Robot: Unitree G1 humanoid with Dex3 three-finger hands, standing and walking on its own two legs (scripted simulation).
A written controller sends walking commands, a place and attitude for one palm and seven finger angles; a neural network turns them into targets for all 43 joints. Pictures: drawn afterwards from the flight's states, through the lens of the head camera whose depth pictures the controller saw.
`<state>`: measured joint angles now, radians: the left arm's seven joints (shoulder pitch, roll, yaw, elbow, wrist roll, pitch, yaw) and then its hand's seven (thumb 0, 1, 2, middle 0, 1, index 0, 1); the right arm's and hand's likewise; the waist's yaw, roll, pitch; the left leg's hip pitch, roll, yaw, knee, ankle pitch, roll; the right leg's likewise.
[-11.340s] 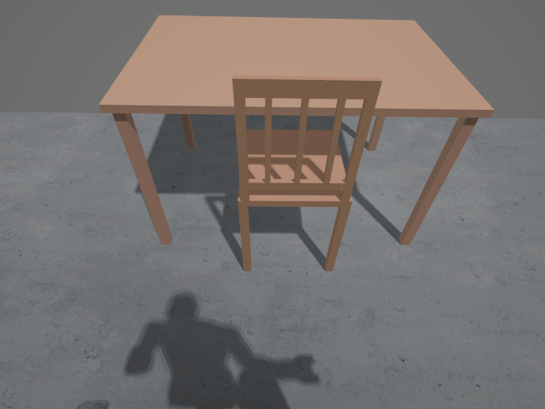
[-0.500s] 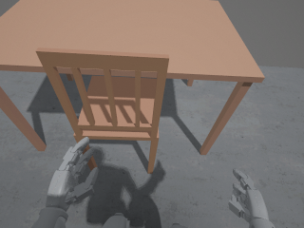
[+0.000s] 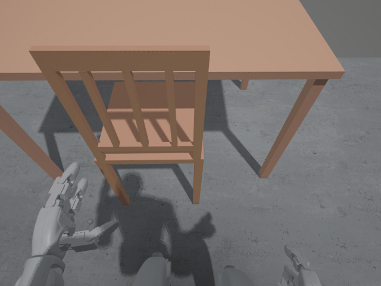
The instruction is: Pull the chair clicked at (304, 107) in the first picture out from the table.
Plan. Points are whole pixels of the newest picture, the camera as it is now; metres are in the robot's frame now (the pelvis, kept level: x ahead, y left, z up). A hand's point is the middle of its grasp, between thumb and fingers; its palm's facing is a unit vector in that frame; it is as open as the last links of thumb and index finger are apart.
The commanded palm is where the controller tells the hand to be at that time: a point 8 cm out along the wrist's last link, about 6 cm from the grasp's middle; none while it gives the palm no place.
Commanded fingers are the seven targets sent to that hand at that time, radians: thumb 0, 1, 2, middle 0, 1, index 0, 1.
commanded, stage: raise the hand toward the chair's back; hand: left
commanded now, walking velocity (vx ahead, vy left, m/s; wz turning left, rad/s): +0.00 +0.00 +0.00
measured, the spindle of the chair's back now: (137, 113) +0.54 +0.18 +0.00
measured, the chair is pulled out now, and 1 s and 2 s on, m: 0.00 0.00 0.00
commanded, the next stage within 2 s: aim the fingers beside a spindle in 1.22 s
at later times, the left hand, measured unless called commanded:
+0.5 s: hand (78, 214) +0.24 +0.23 +0.04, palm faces +0.04 -1.00 -0.05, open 16.7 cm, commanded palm +0.22 +0.28 +0.05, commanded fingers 0.00 -0.50 0.30 -0.06 -0.08 -0.06 -0.08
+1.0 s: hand (74, 204) +0.25 +0.23 +0.06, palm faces +0.08 -0.99 -0.07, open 16.9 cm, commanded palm +0.23 +0.28 +0.06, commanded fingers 0.00 -0.50 0.30 -0.06 -0.08 -0.06 -0.08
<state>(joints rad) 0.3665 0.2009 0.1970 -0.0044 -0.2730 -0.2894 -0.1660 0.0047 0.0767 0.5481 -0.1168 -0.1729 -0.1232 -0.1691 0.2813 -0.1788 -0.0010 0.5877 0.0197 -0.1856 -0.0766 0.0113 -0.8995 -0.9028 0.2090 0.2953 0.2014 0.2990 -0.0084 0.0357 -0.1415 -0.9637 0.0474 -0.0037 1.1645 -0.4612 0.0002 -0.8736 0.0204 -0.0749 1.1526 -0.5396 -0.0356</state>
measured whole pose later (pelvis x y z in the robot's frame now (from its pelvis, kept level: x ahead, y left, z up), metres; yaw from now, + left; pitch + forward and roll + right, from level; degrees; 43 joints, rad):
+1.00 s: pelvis +0.01 +0.02 +0.01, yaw +1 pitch +14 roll -3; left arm 0.31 0.25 0.21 0.05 -0.26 -0.41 -0.20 -0.01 -0.50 0.30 -0.06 -0.08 -0.06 -0.08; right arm 0.26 -0.24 0.00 0.56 0.01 -0.18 -0.06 0.01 -0.90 -0.90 0.21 0.29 0.20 0.30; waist -0.03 0.03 -0.15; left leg -0.90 0.03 -0.01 1.11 -0.46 0.02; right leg -0.79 0.00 -0.08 1.07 -0.53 -0.01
